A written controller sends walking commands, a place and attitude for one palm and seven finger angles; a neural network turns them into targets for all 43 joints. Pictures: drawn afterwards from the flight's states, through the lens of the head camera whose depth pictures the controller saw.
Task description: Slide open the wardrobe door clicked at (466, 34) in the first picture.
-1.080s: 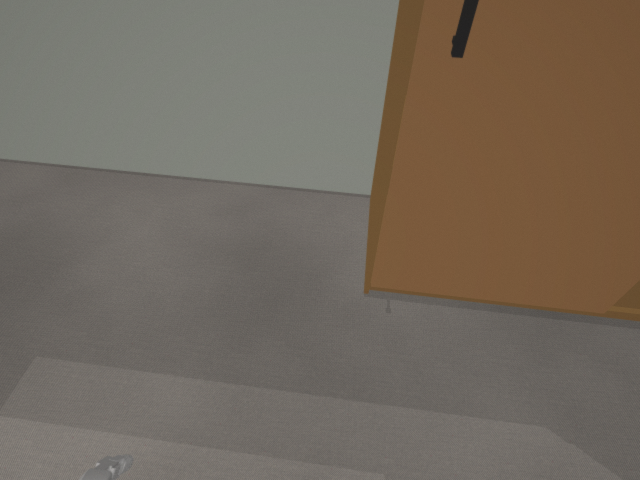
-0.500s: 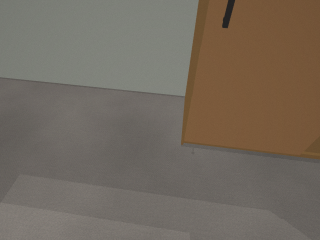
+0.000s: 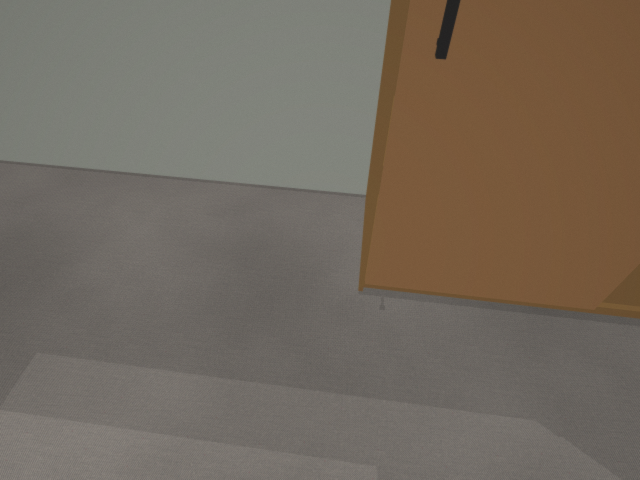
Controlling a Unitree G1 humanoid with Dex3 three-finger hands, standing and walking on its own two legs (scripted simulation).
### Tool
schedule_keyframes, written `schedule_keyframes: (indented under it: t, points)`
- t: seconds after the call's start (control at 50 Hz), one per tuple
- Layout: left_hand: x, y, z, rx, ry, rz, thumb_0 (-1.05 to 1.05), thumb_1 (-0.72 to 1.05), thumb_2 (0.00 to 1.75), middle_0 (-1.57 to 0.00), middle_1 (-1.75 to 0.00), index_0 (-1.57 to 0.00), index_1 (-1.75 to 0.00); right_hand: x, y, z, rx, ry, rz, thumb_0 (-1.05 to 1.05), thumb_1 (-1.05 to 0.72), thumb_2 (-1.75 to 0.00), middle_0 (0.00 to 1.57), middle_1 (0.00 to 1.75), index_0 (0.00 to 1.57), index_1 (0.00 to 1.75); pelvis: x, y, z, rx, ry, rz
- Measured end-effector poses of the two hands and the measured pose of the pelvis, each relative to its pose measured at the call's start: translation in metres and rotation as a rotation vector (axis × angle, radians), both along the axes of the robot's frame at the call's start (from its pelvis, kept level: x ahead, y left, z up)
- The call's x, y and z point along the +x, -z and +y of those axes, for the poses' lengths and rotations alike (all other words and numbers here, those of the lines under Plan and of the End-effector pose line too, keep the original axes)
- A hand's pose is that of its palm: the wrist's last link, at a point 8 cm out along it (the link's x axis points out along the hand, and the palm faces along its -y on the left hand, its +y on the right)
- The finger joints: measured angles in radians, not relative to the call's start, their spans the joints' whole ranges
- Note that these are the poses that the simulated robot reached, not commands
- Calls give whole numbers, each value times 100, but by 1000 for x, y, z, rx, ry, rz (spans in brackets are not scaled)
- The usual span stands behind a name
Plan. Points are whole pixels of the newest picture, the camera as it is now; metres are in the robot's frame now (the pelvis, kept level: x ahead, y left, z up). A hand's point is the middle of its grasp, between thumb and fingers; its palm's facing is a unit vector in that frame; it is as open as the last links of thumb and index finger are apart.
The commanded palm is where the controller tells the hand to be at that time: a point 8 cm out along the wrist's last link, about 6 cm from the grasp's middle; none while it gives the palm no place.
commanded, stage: look at it before walking up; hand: left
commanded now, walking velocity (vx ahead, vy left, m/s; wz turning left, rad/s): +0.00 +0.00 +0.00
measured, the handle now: out of the picture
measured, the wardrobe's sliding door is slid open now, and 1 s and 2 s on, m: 0.00 0.00 0.00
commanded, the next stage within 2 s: walk to a spot facing it in 0.36 s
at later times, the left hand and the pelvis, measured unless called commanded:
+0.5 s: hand out of the picture +0.08 +0.25 -0.15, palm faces -0.02 -0.94 -0.34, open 7.4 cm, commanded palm none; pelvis +0.01 +0.00 +0.00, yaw +0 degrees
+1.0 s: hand out of the picture +0.05 +0.16 -0.17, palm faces -0.16 -0.95 -0.27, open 7.4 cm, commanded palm none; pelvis -0.03 -0.03 -0.01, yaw -13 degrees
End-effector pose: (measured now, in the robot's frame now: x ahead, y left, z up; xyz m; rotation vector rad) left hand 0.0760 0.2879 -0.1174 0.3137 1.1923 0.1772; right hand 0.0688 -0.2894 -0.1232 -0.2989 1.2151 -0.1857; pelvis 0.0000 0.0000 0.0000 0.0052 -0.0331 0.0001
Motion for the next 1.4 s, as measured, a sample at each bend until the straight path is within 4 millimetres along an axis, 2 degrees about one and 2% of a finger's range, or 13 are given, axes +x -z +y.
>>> schedule_keyframes:
  t: [0.28,0.54,0.62,0.7,0.78,0.9,1.04,1.14,1.24,1.34,1.4]
  points:
    - [-2,2,1,1,-9,30,1,91,90,-20,-30,-21,-30,6,-1,-1,-6,-3,12,1,-91,-89,21,30,21,30,6,-1,0,-1,1,8]
    - [4,0,3,6,-12,18,1,91,90,-20,-30,-20,-30,19,-2,0,-7,-7,-13,1,-91,-89,21,30,21,30,10,-1,0,-1,9,4]
    - [3,5,-3,3,-4,37,1,91,90,-20,-30,-20,-30,16,1,5,-1,24,-35,1,-91,-89,20,30,21,30,7,2,0,2,44,7]
    - [0,15,-16,-21,25,69,1,91,90,-20,-30,-20,-30,2,10,14,30,71,-44,1,-91,-89,20,30,20,30,1,8,-2,10,84,9]
    - [-4,24,-34,-43,58,91,1,91,90,-20,-30,-20,-30,-21,24,18,70,126,-33,1,-91,-89,21,30,21,30,-7,15,-8,32,133,3]
    - [-11,28,-67,-43,100,86,1,91,90,-20,-30,-20,-30,-55,51,7,123,211,0,1,-91,-89,21,30,21,30,-16,28,-26,26,191,-6]
    - [-27,14,-86,-58,126,119,1,91,90,-20,-30,-21,-30,-78,31,-4,119,273,-1,1,-91,-89,20,30,20,29,-30,9,-32,40,257,21]
    - [-22,11,-87,-62,176,122,1,91,90,-20,-30,-21,-30,-91,20,-11,86,327,-38,1,-91,-90,20,30,20,29,-36,5,-28,42,314,40]
    - [-6,13,-79,-66,229,93,1,91,90,-20,-30,-21,-30,-103,13,-7,51,372,-68,1,-91,-90,20,30,20,29,-42,6,-16,32,370,48]
    - [13,20,-63,-73,293,70,1,91,90,-20,-30,-21,-30,-116,4,10,22,418,-112,1,-91,-90,20,30,20,29,-48,8,4,24,431,57]
    - [28,28,-52,-84,334,56,1,91,90,-20,-30,-20,-30,-132,-1,28,-5,457,-138,1,-91,-90,20,30,20,29,-51,12,20,12,460,59]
